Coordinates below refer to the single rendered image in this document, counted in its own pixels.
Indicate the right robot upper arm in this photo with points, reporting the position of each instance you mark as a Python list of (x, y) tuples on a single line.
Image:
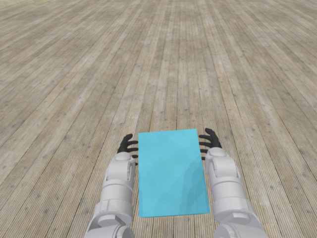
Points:
[(233, 230)]

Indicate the left robot forearm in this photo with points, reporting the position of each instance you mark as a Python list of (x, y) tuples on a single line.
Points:
[(115, 205)]

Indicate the left robot upper arm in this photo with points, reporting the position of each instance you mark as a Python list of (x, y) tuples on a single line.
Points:
[(115, 231)]

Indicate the right robot forearm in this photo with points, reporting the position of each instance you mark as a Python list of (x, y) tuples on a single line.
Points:
[(230, 203)]

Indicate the left robot hand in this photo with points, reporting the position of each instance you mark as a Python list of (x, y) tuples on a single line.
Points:
[(125, 143)]

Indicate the right robot hand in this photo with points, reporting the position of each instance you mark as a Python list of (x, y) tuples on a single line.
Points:
[(212, 138)]

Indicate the carton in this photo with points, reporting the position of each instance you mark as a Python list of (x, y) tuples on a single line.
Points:
[(171, 175)]

